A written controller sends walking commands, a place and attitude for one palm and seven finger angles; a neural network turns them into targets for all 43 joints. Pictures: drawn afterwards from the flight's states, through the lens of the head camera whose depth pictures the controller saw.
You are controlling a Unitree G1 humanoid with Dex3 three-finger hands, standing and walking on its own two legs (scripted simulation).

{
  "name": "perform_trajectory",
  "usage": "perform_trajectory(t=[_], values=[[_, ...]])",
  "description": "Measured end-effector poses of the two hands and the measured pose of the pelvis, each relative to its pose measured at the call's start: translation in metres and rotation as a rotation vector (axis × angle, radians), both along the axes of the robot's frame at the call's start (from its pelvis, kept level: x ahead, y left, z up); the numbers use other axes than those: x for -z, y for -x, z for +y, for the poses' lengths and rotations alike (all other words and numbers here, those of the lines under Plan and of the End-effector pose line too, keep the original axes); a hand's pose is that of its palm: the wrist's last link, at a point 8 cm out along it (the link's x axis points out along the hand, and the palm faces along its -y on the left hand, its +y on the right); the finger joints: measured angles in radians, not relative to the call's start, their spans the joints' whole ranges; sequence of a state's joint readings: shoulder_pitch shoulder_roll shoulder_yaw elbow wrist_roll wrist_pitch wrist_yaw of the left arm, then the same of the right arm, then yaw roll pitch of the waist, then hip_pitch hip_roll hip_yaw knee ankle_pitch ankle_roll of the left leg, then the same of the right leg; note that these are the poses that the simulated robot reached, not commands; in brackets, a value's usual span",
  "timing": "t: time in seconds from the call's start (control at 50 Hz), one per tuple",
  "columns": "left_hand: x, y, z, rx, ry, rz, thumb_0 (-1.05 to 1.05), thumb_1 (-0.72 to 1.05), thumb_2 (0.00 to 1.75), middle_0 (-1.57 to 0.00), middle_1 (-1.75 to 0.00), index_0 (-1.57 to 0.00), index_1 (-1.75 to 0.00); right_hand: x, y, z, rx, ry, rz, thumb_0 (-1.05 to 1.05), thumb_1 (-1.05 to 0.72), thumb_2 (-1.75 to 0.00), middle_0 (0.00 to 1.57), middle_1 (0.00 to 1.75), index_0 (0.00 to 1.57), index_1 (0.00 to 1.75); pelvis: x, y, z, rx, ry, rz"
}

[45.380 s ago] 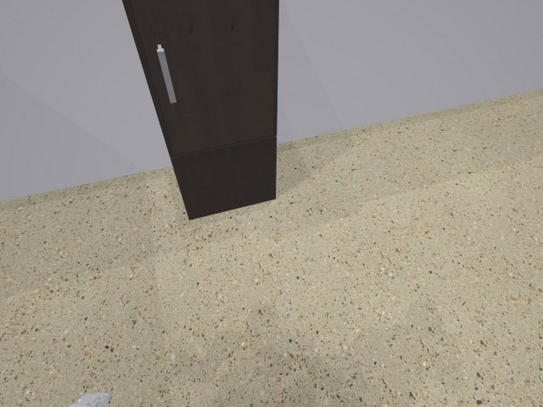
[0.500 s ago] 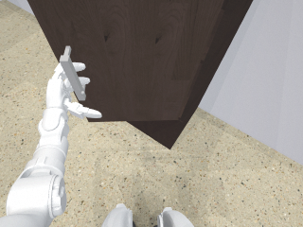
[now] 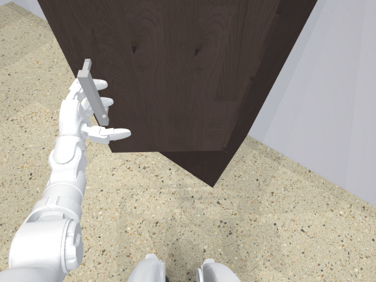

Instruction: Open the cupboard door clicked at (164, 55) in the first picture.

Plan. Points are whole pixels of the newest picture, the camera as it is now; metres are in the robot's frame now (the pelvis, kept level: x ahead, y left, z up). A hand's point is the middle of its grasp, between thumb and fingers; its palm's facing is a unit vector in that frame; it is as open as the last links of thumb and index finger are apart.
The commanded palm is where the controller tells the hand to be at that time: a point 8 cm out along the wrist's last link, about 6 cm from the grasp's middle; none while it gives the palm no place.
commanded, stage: close the thumb around the handle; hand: left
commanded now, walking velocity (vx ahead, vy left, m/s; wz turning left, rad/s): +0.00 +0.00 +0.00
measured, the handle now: (96, 95) +0.51 +0.20 +0.06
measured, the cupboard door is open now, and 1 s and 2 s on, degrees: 37 50 80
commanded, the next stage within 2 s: pull the door open along its arc in 0.46 s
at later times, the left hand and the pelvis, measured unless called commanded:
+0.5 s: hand (103, 115) +0.46 +0.17 +0.05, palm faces +0.02 -1.00 -0.01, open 5.7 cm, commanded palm +0.43 +0.22 +0.06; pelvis +0.00 +0.01 +0.00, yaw +0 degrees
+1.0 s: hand (106, 147) +0.38 +0.16 +0.06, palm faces -0.03 -1.00 +0.03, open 6.0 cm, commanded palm +0.32 +0.21 +0.06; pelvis +0.01 +0.01 +0.01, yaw -2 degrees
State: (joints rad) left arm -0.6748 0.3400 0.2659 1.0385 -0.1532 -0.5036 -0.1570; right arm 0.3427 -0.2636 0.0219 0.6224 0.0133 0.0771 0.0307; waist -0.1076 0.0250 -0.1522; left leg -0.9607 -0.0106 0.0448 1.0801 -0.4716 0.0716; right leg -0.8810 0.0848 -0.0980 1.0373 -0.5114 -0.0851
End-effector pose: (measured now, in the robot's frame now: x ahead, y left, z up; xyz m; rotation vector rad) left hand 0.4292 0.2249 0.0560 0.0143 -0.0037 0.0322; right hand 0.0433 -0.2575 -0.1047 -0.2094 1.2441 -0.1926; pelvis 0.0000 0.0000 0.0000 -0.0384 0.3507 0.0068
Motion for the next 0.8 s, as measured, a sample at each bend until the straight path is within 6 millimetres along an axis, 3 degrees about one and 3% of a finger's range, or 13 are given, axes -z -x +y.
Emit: perform_trajectory(t=[0.4, 0.68, 0.8], values=[[0.001, -0.003, 0.002, 0.011, 0.003, -0.002, 0.00, 0.73, 0.83, -0.37, -1.31, -0.36, -1.32, 0.000, 0.003, 0.007, 0.001, 0.003, 0.009, 0.01, -0.90, -0.90, 0.21, 0.30, 0.20, 0.30, 0.001, 0.000, 0.007, 0.001, 0.006, 0.003], [0.001, -0.004, 0.002, 0.018, 0.010, -0.002, 0.00, 0.74, 0.83, -0.36, -1.33, -0.35, -1.33, -0.001, 0.007, 0.010, 0.006, 0.008, 0.009, 0.01, -0.90, -0.90, 0.21, 0.30, 0.20, 0.30, 0.002, 0.003, 0.009, 0.004, 0.009, 0.004], [0.001, 0.008, 0.001, 0.028, 0.015, -0.002, 0.00, 0.75, 0.80, -0.34, -1.33, -0.34, -1.32, -0.007, 0.002, 0.013, 0.023, -0.007, -0.019, 0.01, -0.90, -0.90, 0.20, 0.30, 0.20, 0.30, -0.003, -0.001, 0.011, 0.020, 0.005, -0.005]])
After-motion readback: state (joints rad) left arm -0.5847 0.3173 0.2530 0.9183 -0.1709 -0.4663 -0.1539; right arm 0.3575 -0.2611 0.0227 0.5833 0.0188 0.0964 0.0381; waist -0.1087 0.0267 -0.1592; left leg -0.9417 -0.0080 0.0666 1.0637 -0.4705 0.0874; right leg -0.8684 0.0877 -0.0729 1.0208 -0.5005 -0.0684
